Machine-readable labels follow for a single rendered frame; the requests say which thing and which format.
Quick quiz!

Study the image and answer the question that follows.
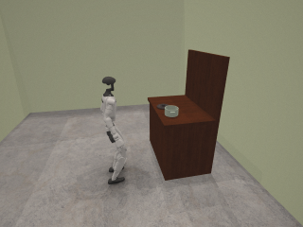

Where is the right robot forearm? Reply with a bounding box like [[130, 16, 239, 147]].
[[105, 117, 119, 141]]

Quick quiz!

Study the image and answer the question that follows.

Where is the robot torso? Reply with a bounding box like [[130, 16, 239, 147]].
[[101, 95, 117, 136]]

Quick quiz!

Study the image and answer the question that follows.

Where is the lid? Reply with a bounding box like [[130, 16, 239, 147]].
[[156, 104, 169, 110]]

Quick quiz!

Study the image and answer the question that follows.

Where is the robot left shin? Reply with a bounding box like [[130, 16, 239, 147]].
[[113, 149, 120, 168]]

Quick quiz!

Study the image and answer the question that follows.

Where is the robot right upper arm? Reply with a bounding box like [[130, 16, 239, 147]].
[[103, 97, 115, 122]]

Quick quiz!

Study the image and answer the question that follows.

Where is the robot right hand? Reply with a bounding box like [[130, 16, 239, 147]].
[[115, 139, 127, 154]]

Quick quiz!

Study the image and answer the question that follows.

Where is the pot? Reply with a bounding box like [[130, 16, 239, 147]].
[[165, 105, 179, 117]]

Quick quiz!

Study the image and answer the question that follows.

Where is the table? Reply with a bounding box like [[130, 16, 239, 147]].
[[148, 49, 230, 181]]

